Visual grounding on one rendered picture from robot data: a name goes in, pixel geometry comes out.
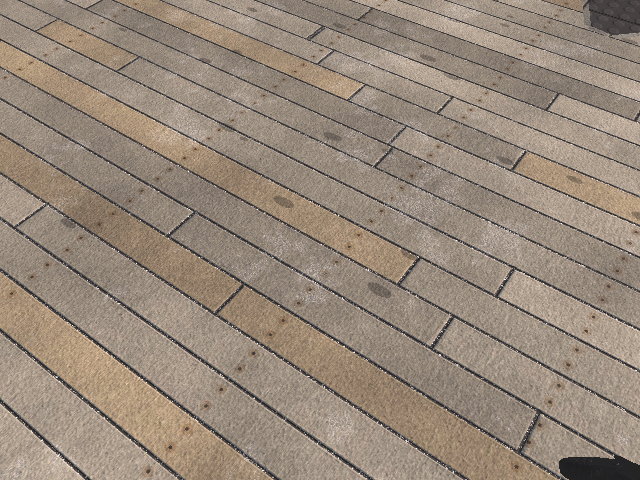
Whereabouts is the right robot hand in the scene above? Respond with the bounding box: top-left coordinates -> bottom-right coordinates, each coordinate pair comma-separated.
559,456 -> 640,480

